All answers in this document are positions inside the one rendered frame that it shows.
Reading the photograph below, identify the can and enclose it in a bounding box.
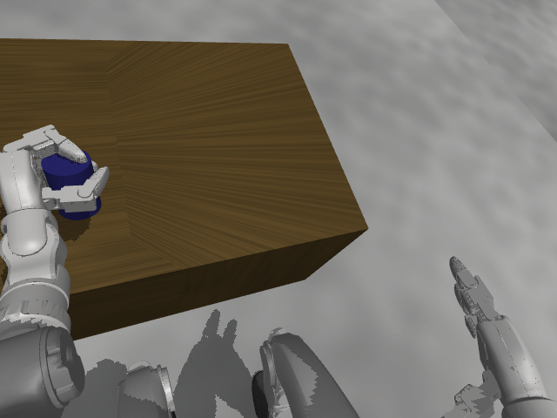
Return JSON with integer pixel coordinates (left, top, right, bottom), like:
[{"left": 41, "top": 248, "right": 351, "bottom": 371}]
[{"left": 41, "top": 150, "right": 102, "bottom": 220}]

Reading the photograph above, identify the right robot hand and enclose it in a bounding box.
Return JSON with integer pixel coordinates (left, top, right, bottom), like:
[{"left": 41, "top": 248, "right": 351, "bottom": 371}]
[{"left": 441, "top": 256, "right": 548, "bottom": 418}]

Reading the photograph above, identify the left robot hand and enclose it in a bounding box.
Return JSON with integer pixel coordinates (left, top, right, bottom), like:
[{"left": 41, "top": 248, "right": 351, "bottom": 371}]
[{"left": 0, "top": 125, "right": 110, "bottom": 215}]

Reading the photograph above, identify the left robot arm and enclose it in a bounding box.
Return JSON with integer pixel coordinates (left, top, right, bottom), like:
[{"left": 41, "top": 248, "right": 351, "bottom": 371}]
[{"left": 0, "top": 208, "right": 85, "bottom": 418}]

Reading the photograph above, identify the right robot arm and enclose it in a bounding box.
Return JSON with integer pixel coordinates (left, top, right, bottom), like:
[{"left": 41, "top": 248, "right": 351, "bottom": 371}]
[{"left": 501, "top": 397, "right": 557, "bottom": 418}]

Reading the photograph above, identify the right robot foot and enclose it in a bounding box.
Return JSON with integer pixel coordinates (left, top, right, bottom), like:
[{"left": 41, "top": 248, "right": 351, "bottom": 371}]
[{"left": 252, "top": 370, "right": 269, "bottom": 418}]

